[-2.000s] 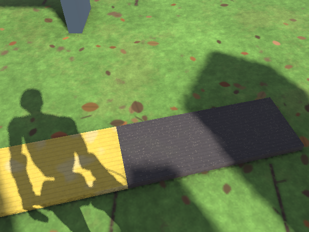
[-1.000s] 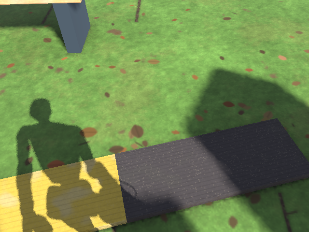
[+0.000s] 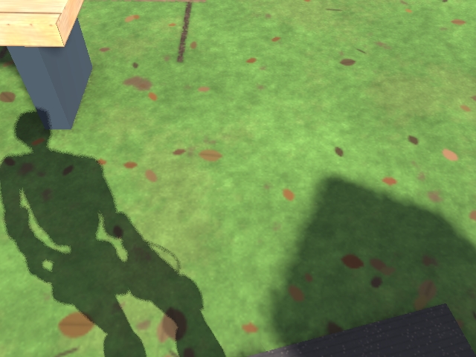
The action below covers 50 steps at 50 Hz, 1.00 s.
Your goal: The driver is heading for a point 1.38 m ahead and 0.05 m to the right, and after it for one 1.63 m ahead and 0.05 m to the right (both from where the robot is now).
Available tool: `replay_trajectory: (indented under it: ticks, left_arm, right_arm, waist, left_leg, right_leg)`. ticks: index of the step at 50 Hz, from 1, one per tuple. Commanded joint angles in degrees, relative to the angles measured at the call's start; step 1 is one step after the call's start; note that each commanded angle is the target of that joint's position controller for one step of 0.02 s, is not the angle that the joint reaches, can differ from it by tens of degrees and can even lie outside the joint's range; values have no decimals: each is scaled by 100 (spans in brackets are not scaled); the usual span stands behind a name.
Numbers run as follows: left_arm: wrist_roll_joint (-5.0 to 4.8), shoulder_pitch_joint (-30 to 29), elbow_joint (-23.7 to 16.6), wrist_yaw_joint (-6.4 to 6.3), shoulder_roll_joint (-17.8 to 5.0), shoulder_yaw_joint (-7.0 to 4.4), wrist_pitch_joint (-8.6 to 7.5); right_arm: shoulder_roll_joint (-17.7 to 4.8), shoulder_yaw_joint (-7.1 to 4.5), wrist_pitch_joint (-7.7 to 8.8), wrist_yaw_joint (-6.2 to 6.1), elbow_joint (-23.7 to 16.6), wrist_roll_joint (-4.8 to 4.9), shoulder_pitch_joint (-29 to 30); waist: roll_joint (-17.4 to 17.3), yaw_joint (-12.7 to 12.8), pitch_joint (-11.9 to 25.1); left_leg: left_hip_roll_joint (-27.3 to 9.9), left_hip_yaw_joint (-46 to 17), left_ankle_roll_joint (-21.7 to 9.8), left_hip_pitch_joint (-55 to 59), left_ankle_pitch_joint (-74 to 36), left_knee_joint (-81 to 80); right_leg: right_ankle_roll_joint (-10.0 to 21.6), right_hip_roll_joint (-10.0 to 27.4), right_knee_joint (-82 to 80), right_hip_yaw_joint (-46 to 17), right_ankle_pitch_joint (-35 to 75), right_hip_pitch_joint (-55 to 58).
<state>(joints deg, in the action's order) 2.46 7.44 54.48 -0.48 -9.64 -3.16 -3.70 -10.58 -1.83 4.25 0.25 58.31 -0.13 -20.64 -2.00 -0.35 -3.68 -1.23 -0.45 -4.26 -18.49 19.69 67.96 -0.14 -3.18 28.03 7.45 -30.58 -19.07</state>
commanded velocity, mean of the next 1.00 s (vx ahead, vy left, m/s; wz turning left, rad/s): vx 0.50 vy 0.00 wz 0.00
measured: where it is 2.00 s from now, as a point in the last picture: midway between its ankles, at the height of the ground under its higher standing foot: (262, 182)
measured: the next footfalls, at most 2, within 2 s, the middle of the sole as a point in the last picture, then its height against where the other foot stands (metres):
left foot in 0.30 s outside the picture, level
right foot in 0.86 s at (271, 305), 0.04 m lower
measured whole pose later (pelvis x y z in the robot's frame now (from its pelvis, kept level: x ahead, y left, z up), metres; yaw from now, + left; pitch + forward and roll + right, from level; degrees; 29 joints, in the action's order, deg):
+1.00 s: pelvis +0.54 -0.03 -0.01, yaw +0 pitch +0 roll +1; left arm 1.5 14.0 56.6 0.6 -13.4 -3.7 -4.8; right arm -12.4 -3.6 4.2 -0.3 58.2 -0.9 -16.5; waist -0.5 -0.5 -4.2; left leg -0.6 -1.2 -4.5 -21.0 19.7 72.0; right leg 6.9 -3.6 25.5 5.9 -11.7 -14.5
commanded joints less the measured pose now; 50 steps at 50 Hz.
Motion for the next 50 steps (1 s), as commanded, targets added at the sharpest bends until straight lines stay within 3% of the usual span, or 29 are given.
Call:
replay_trajectory:
  ticks: [1,3,6,8,12,13,14,15,16,17,18,19,20,21,24,27,32,36,37,39,41,42,43,44,45,46,47,49,50]
  left_arm:
    - [-10,786,261,-51,-214,-7,-35]
    - [-80,799,347,-50,-377,-25,-97]
    - [-69,208,250,-19,-825,-106,-86]
    - [10,182,252,-15,-883,-146,-75]
    - [-32,337,349,30,-1086,-244,12]
    - [-17,280,357,44,-1113,-261,47]
    - [0,89,325,53,-1104,-259,115]
    - [113,-50,272,87,-935,-206,200]
    - [-88,-89,-148,212,-148,-21,196]
    - [-193,30,-378,233,-216,28,121]
    - [-239,124,-350,271,-674,-80,98]
    - [-235,262,-261,286,-855,-132,82]
    - [-194,290,-235,283,-751,-115,84]
    - [-138,307,-182,305,-653,-85,121]
    - [-123,-149,-311,327,-524,-43,210]
    - [-114,-742,-533,328,-494,-18,215]
    - [-131,-1406,-774,318,-488,27,165]
    - [-114,-1699,-960,314,-553,45,61]
    - [-102,-1685,-971,307,-545,45,48]
    - [-88,-1228,-881,256,-656,-12,4]
    - [-84,34,-485,158,-908,-144,-84]
    - [-24,969,-155,105,-999,-205,-140]
    - [112,1773,10,62,-1298,-290,-163]
    - [230,1886,29,86,-1709,-363,-163]
    - [-72,2027,86,141,-1711,-406,-89]
    - [-121,1368,2,132,-1297,-302,-101]
    - [-112,959,-56,134,-858,-174,-132]
    - [-137,1101,89,90,-515,-20,-191]
    - [-148,1237,182,83,-516,2,-221]
  right_arm:
    - [-271,-144,-109,38,-453,-130,52]
    - [-172,-175,-307,110,-501,-186,-31]
    - [-462,-244,-496,184,-924,-141,449]
    - [-596,-324,-562,149,-824,-114,351]
    - [-664,-464,-583,57,-841,-134,400]
    - [-658,-496,-565,29,-752,-121,12]
    - [-636,-545,-512,10,-448,-105,-960]
    - [-753,-612,-429,6,-15,-148,-1952]
    - [-1042,-545,-335,5,-33,-233,-1484]
    - [-976,-415,-224,47,-445,-227,-214]
    - [-876,-367,-156,76,-693,-126,460]
    - [-790,-329,-95,76,-718,-53,606]
    - [-781,-309,-13,28,-686,-51,554]
    - [-615,-252,83,-20,-609,-83,356]
    - [-586,-231,254,-69,-269,-71,-513]
    - [-539,-190,249,-66,-116,-39,-1034]
    - [-465,-145,246,-107,15,-88,-1242]
    - [-546,-181,224,-161,132,-114,-1138]
    - [-616,-201,203,-180,164,-124,-1111]
    - [-795,-254,172,-219,227,-126,-951]
    - [-1007,-325,108,-232,262,-192,-797]
    - [-1032,-344,57,-223,232,-167,-663]
    - [-775,-298,42,-197,129,-137,-687]
    - [52,-168,71,-110,168,99,-1633]
    - [-419,-240,120,-130,41,219,-1295]
    - [-626,-257,135,-144,-131,140,-458]
    - [-638,-241,157,-113,-198,44,-2]
    - [-453,-215,-5,-2,-165,-174,-49]
    - [-337,-190,-103,47,-124,-214,-128]
  waist:
    - [160,-108,551]
    - [420,-377,416]
    - [896,-837,103]
    - [912,-865,104]
    - [727,-784,-46]
    - [738,-938,40]
    - [470,-1404,313]
    - [-385,-1784,588]
    - [-1929,-1103,254]
    - [-1282,-320,-299]
    - [-421,121,-520]
    - [83,291,-500]
    - [72,321,-428]
    - [89,276,-371]
    - [127,57,-312]
    - [3,-170,-175]
    - [-367,-367,-212]
    - [-229,-407,-489]
    - [-228,-419,-521]
    - [-286,-195,-365]
    - [-235,322,265]
    - [-145,716,684]
    - [127,915,1301]
    - [1588,306,1968]
    - [1333,571,2402]
    - [750,378,1224]
    - [346,285,590]
    - [446,-25,416]
    - [574,-115,425]
  left_leg:
    - [-301,-257,-1,-1504,129,268]
    - [-229,-50,49,-1352,49,314]
    - [-382,313,223,-636,-59,-1203]
    - [-279,647,277,209,-64,-1560]
    - [-189,946,171,377,318,-2485]
    - [-50,1098,108,783,447,-2819]
    - [101,1178,22,1808,220,-3536]
    - [-72,605,-25,2749,914,-4130]
    - [-1329,-2445,-428,2516,3329,-5644]
    - [-1848,-3834,-629,1227,3617,-6600]
    - [-1997,-3281,-656,546,3190,-6625]
    - [-1731,-2543,-573,320,2360,-6596]
    - [-1462,-1980,-468,432,1632,-6562]
    - [-1204,-1457,-378,563,882,-6544]
    - [-1050,-724,-407,1372,-1009,-6454]
    - [-946,-245,-412,2006,-2486,-6273]
    - [-941,157,-520,2521,-3257,-6039]
    - [-983,255,-525,2891,-3338,-5878]
    - [-1035,245,-515,2909,-3603,-5833]
    - [-1127,277,-447,3073,-4947,-5317]
    - [-1059,345,-342,3244,-5913,-3813]
    - [-845,471,-261,2736,-5396,-2554]
    - [-544,475,-253,1322,-3286,-834]
    - [447,260,-66,-886,1686,1340]
    - [606,-505,-102,-1630,1328,1802]
    - [137,-396,-112,-2044,471,1526]
    - [-41,-316,-99,-1813,-98,1000]
    - [-249,-299,-43,-1112,-364,376]
    - [-265,-202,-11,-969,-318,312]
  right_leg:
    - [940,1638,-1470,-1754,1962,1544]
    - [922,1561,-1782,-1370,1732,1065]
    - [860,1423,-2353,-902,1363,141]
    - [866,1356,-2347,-598,1373,-70]
    - [948,1600,-1889,-557,1457,850]
    - [969,1620,-1354,-459,1954,927]
    - [913,1430,-79,-192,2515,657]
    - [796,829,2241,29,2155,-16]
    - [666,-96,4011,-258,-74,-2037]
    - [807,99,4487,-1326,607,-2231]
    - [777,454,4299,-1242,1181,-1943]
    - [669,630,3945,-1122,1478,-1598]
    - [550,723,3686,-1053,1657,-1475]
    - [470,789,3527,-952,1978,-1395]
    - [319,877,3137,-763,2573,-1901]
    - [187,848,2462,-500,2864,-2268]
    - [216,765,1159,-339,3521,-2093]
    - [442,688,8,-252,3674,-1947]
    - [508,610,-185,-189,3613,-1717]
    - [695,392,-377,-138,3235,-1115]
    - [906,121,-443,-107,2943,-90]
    - [997,208,-692,-151,3261,1017]
    - [1128,1064,131,-929,3424,2544]
    - [1828,2687,458,-3284,5016,4283]
    - [2093,2723,-567,-4459,3823,4367]
    - [1781,2457,-939,-3503,3144,3406]
    - [1522,2191,-1156,-2816,3600,2397]
    - [1159,1795,-1328,-1980,4587,1484]
    - [1054,1678,-1366,-1782,4851,1323]
Keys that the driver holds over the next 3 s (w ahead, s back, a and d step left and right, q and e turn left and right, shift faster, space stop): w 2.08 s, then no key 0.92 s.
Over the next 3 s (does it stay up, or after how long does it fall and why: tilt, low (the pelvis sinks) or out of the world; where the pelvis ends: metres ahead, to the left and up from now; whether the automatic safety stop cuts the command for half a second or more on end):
stays up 1.32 -0.10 -0.01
